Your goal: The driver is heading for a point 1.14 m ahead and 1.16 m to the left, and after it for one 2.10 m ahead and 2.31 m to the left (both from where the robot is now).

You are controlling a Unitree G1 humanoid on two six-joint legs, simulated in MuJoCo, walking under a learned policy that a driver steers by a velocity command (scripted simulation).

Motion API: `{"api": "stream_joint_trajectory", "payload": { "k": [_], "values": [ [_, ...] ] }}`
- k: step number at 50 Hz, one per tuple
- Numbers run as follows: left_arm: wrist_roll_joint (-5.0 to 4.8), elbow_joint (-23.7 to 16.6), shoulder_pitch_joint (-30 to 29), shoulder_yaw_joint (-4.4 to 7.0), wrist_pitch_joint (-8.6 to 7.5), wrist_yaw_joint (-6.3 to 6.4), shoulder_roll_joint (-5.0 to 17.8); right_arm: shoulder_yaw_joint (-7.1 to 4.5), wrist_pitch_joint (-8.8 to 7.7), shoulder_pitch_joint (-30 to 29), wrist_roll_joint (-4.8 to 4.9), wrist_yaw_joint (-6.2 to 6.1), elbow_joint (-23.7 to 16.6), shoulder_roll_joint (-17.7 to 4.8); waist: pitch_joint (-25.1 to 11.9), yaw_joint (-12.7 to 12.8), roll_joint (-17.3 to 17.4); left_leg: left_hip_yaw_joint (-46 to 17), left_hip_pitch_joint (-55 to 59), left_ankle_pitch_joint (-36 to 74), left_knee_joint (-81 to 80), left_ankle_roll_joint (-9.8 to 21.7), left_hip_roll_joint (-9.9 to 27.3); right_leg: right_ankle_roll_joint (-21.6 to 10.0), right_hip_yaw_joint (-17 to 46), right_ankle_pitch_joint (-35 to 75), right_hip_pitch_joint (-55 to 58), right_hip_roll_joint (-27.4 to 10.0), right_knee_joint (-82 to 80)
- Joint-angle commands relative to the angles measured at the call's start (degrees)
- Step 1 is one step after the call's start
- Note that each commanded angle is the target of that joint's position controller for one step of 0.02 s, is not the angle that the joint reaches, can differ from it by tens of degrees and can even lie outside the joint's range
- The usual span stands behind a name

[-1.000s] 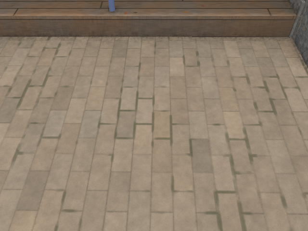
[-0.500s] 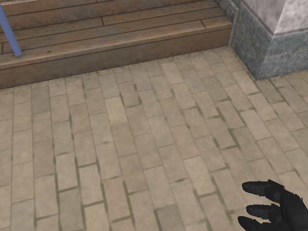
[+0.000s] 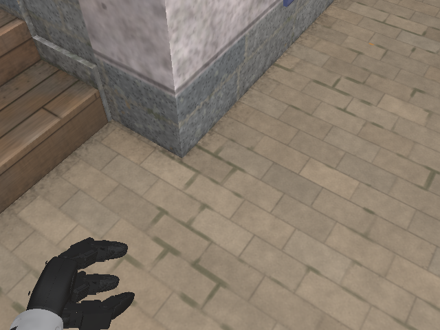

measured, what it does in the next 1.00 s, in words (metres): walks ahead, turning left: right foot, then left foot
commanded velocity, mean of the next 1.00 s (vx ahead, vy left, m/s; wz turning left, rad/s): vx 0.17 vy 0.00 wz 0.66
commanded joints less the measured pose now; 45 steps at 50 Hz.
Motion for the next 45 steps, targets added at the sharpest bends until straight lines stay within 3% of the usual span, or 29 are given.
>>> {"api": "stream_joint_trajectory", "payload": {
  "k": [1,2,3,4,5,6,7,8,10,12,15,18,23,25,26,27,28,29,30,31,32,33,34,36,38,39,41,42,45],
  "values": [
    [0.94,4.8,19.3,1.10,-1.64,1.30,3.1,-1.81,0.03,-4.3,0.87,-1.14,-3.8,-13.7,-4.1,14.1,8.4,-4.5,-16.6,80.7,19.3,7.2,13.1,-2.2,0.6,0.1,34.5,7.7,-9.2],
    [1.58,8.1,27.5,1.94,-2.21,2.31,5.1,-1.60,0.40,-6.2,1.81,-1.15,-4.3,-13.5,-7.0,18.6,8.1,-3.5,-20.8,72.3,33.1,7.2,11.1,-3.1,3.7,8.5,45.1,5.1,-18.0],
    [-4.20,5.6,25.8,4.70,-1.93,4.18,13.5,-1.23,-0.23,-5.0,1.98,-1.31,-6.7,-11.2,-15.6,15.1,-2.1,-7.8,-37.4,11.0,56.9,4.8,3.4,-5.0,20.4,37.4,65.4,-10.9,-9.5],
    [-1.30,3.2,24.8,3.56,-2.24,5.24,14.8,0.10,-1.53,3.7,2.85,-0.44,-5.8,-7.1,-33.8,11.1,-9.4,-26.1,-45.8,-15.0,75.0,4.9,-2.2,-12.5,38.1,69.0,78.5,-25.9,-4.1],
    [-0.02,4.7,27.5,4.16,-1.81,4.63,12.5,-1.34,-1.87,1.0,5.39,-0.07,-5.5,-11.4,-38.1,14.2,-1.9,-32.7,-47.2,-12.8,77.6,3.9,-2.5,-16.7,35.6,60.5,74.3,-26.8,-11.1],
    [-1.13,6.2,24.3,4.19,-2.41,3.95,11.1,-1.52,-1.27,-3.6,6.48,-0.44,-7.4,-10.2,-27.5,11.3,2.8,-28.5,-50.4,-7.9,72.4,2.9,0.6,-15.2,30.4,43.7,63.5,-23.6,-16.5],
    [-2.77,6.7,18.6,3.32,-3.43,3.86,7.5,-1.48,-0.22,-7.1,5.59,-1.30,-7.5,-8.5,-16.7,7.9,7.3,-25.0,-51.0,-3.9,66.9,1.6,3.9,-11.4,24.9,33.7,51.1,-20.1,-20.6],
    [-2.96,6.6,14.6,2.23,-4.23,3.84,3.9,-1.79,1.43,-6.5,4.83,-1.83,-6.3,-7.4,-11.3,5.0,6.1,-23.9,-47.7,-1.5,65.2,0.8,5.6,-9.7,20.1,30.5,41.5,-17.9,-23.8],
    [-2.02,6.6,10.8,2.19,-4.68,3.60,2.3,-2.27,4.04,-2.9,4.01,-1.93,-5.2,-5.0,-7.7,1.7,2.4,-22.8,-40.1,3.1,62.9,-0.1,6.6,-6.4,11.6,29.3,29.1,-15.2,-28.3],
    [-1.15,7.3,8.9,2.34,-4.76,4.28,2.6,-2.70,5.11,-4.5,3.81,-2.18,-6.8,-3.7,-5.4,0.8,-0.9,-21.2,-41.1,6.8,60.5,-0.6,6.2,-5.3,5.0,29.3,24.2,-13.7,-30.7],
    [-0.90,7.9,7.7,2.46,-3.59,6.68,2.7,-2.89,5.20,-8.6,2.97,-2.02,-9.7,-3.2,-4.7,0.7,-2.9,-19.2,-45.2,16.3,52.0,-0.7,6.2,-3.8,-1.9,27.0,26.3,-11.6,-30.6],
    [-1.69,8.1,7.7,2.72,-1.85,8.32,3.9,-2.35,5.19,-13.3,2.17,-0.48,-11.7,-2.3,-5.2,3.2,-1.9,-16.3,-44.8,24.6,40.1,0.4,5.6,-3.2,-5.6,22.6,31.1,-11.6,-28.4],
    [-3.54,8.9,9.2,4.06,0.78,8.35,7.3,-3.01,6.05,-19.0,2.38,2.78,-17.0,-5.0,-4.5,5.3,-2.9,-12.6,-46.3,17.1,30.7,4.1,4.2,-1.6,-5.5,23.1,40.3,-17.2,-22.0],
    [-4.49,8.5,8.1,4.53,1.33,8.50,7.6,-3.72,6.16,-16.9,2.57,3.26,-17.8,-6.5,-5.1,3.9,-3.1,-10.3,-43.0,12.1,27.5,6.7,1.8,0.6,-6.1,30.3,41.6,-17.9,-15.8],
    [-4.99,8.4,7.4,4.63,1.55,8.54,7.5,-4.33,5.95,-13.2,2.65,2.98,-17.1,-7.2,-6.3,1.7,-2.2,-8.9,-37.6,14.0,22.9,8.6,-0.6,2.6,-7.7,33.1,40.7,-16.5,-9.2],
    [-5.05,8.7,8.8,4.67,1.72,8.26,7.1,-5.65,5.41,-7.0,2.28,2.08,-15.8,-9.8,-8.4,-1.3,2.3,-11.6,-27.5,25.5,16.6,11.6,-2.2,5.7,-8.6,28.5,35.7,-13.0,2.4],
    [-3.12,6.6,9.1,4.26,1.34,7.80,5.3,-7.54,5.32,-7.0,1.72,0.81,-16.9,-17.0,-8.2,0.6,16.7,-28.4,-18.2,60.9,16.2,16.6,6.8,10.4,-8.1,-4.6,21.0,-5.6,17.9],
    [-1.45,3.9,9.6,3.76,0.97,7.02,4.0,-7.46,4.86,-8.1,-0.58,0.91,-19.2,-19.0,-17.5,3.9,23.5,-54.4,-5.5,61.4,12.5,29.6,16.7,13.4,1.6,-37.7,3.6,6.7,34.7],
    [-1.98,4.9,9.3,4.13,0.35,6.29,6.6,-7.09,3.83,-10.0,-0.28,1.77,-21.1,-17.2,-23.2,1.5,11.4,-55.9,-3.0,49.2,9.3,28.2,18.4,11.7,13.4,-36.0,2.4,4.7,38.0],
    [-2.95,4.3,6.9,4.15,-0.14,6.01,6.3,-6.93,3.25,-12.7,1.06,1.42,-21.5,-15.9,-18.6,2.7,6.1,-51.6,-7.7,39.3,8.0,25.3,16.8,10.4,14.1,-30.8,0.9,3.3,35.4],
    [-2.43,4.9,6.0,4.19,-0.03,6.43,5.5,-6.49,3.53,-16.0,2.83,0.88,-21.7,-13.8,-12.4,4.8,0.7,-46.5,-14.3,33.4,7.3,21.8,13.7,10.4,13.8,-26.9,0.6,1.4,30.3],
    [-1.90,4.6,4.8,4.34,0.16,6.87,5.6,-5.86,4.54,-18.6,3.65,-0.05,-22.4,-11.8,-10.2,6.0,1.0,-43.3,-19.8,30.2,6.8,20.1,11.6,10.5,13.9,-24.2,2.3,0.5,25.5],
    [-1.68,4.5,4.8,4.27,0.45,6.72,5.8,-5.33,5.41,-21.0,2.51,-1.05,-23.8,-10.7,-9.5,6.8,2.9,-41.0,-23.7,28.5,6.2,18.7,9.3,10.9,13.2,-22.4,5.7,0.6,22.0],
    [-2.22,5.8,6.2,4.05,0.52,6.89,4.5,-5.70,6.44,-21.3,1.52,-2.25,-25.0,-11.5,-10.2,6.7,5.2,-39.2,-24.6,31.4,6.9,16.8,6.3,12.2,12.2,-19.7,8.6,2.8,14.2],
    [-2.95,6.6,6.6,3.71,0.56,7.47,3.6,-5.95,6.98,-20.3,1.66,-2.98,-25.3,-12.1,-12.2,6.1,6.8,-40.1,-22.7,30.9,8.0,15.6,5.5,13.4,13.2,-18.4,9.8,4.2,7.5],
    [-3.49,6.8,6.3,3.49,0.69,7.75,3.0,-5.98,7.48,-20.5,1.99,-3.11,-25.7,-12.1,-12.9,5.7,8.0,-40.5,-22.5,27.1,8.7,14.8,4.5,13.8,13.7,-17.5,10.8,4.7,4.5],
    [-3.28,7.7,6.2,3.20,1.08,8.10,3.2,-6.33,8.10,-20.4,1.95,-3.16,-26.2,-12.8,-11.7,4.6,9.4,-41.6,-24.7,18.7,8.0,13.8,3.6,13.9,13.6,-15.2,12.9,5.4,-0.3],
    [-2.65,7.7,5.8,3.37,1.07,7.84,4.1,-6.64,8.29,-20.5,1.62,-3.05,-26.3,-13.7,-11.0,4.3,10.5,-43.0,-25.7,16.0,8.2,13.6,3.3,14.0,14.2,-14.6,14.1,5.6,-2.5],
    [-3.09,7.9,6.3,3.59,0.70,7.23,5.8,-6.56,8.76,-21.7,1.60,-2.73,-27.1,-13.2,-9.7,3.7,13.6,-46.9,-26.4,11.9,8.6,13.1,3.0,13.2,14.8,-14.4,16.8,5.4,-7.7]
  ]
}}
Velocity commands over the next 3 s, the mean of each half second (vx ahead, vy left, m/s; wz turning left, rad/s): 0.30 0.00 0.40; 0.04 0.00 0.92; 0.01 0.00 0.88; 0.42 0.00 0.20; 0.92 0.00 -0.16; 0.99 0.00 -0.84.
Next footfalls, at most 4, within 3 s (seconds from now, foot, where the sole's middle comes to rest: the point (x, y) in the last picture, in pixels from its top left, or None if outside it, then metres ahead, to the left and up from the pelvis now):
0.06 right None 0.25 -0.06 -0.75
0.54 left None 0.38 0.16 -0.75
0.98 right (214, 307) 0.51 0.00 -0.75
1.42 left None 0.25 0.14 -0.75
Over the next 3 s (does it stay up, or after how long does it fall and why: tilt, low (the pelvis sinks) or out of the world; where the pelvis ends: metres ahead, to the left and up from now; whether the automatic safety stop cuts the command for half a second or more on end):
stays up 0.68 0.86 0.02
